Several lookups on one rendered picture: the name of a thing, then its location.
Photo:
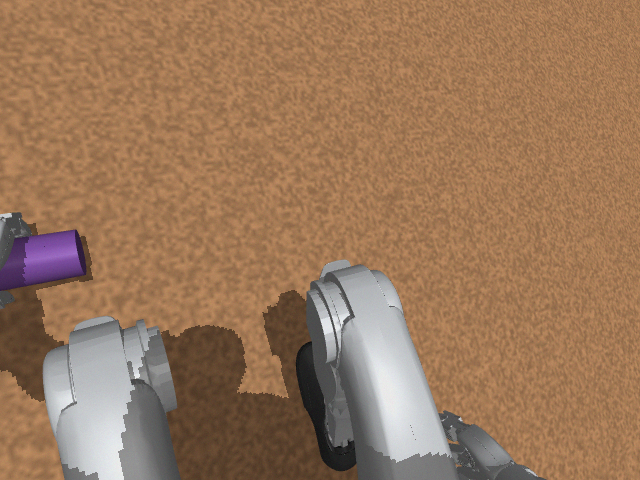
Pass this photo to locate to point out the right robot hand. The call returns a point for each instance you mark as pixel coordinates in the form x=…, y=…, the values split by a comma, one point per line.
x=481, y=457

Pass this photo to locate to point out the bottle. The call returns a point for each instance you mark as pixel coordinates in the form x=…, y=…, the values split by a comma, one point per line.
x=43, y=258

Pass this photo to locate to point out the right robot foot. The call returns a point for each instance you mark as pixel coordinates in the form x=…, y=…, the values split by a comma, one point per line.
x=338, y=458

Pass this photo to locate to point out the left robot hand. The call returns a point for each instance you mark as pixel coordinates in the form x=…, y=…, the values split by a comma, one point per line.
x=11, y=227

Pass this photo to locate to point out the right robot arm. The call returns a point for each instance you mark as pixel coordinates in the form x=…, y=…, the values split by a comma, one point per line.
x=517, y=472

